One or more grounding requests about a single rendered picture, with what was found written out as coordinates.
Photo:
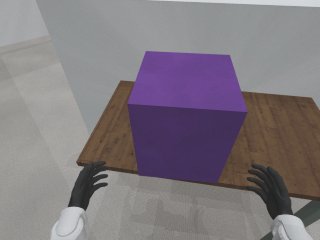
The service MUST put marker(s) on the left robot hand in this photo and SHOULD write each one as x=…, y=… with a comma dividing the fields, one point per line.
x=84, y=186

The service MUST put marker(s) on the robot right forearm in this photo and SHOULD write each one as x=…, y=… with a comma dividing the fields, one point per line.
x=288, y=227

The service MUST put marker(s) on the carton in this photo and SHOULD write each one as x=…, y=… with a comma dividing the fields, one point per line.
x=186, y=111

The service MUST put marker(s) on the table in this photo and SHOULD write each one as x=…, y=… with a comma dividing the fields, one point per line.
x=279, y=131

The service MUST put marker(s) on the right robot hand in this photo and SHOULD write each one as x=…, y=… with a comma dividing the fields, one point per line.
x=274, y=192

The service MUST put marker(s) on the robot left forearm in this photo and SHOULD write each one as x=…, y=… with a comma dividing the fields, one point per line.
x=71, y=225

